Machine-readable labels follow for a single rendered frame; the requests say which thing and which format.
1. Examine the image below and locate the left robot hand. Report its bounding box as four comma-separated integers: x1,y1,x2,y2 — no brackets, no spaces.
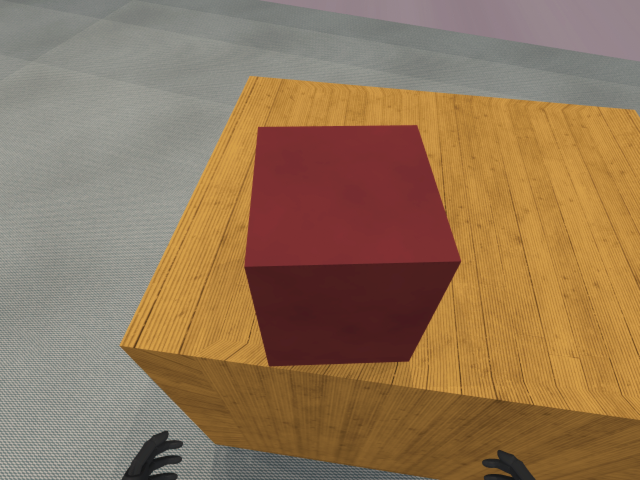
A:
121,431,183,480

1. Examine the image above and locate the right robot hand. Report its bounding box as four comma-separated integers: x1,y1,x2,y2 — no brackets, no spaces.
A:
482,450,536,480

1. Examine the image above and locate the carton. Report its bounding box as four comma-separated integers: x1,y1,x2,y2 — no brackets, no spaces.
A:
244,125,461,366

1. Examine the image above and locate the pedestal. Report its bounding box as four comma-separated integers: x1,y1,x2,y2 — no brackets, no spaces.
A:
119,76,640,480

